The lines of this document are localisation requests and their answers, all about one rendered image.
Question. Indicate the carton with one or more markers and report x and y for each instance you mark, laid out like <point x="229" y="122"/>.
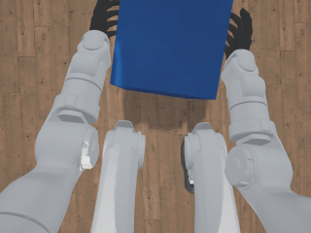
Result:
<point x="171" y="47"/>

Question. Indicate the robot right upper arm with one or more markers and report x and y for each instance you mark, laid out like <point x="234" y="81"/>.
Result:
<point x="263" y="176"/>

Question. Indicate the robot left hand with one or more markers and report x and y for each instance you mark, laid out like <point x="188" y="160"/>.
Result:
<point x="100" y="16"/>

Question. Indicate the robot left upper arm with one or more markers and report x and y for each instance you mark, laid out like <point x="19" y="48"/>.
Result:
<point x="38" y="201"/>

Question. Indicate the robot left shin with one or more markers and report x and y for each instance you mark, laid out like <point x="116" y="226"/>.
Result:
<point x="110" y="135"/>

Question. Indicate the robot right hand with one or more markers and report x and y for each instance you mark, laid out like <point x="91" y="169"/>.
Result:
<point x="242" y="34"/>

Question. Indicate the right robot foot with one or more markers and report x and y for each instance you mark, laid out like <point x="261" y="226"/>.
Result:
<point x="189" y="186"/>

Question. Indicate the robot left forearm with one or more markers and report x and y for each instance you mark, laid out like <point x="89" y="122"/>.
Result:
<point x="84" y="81"/>

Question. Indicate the robot right forearm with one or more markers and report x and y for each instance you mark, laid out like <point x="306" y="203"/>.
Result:
<point x="247" y="105"/>

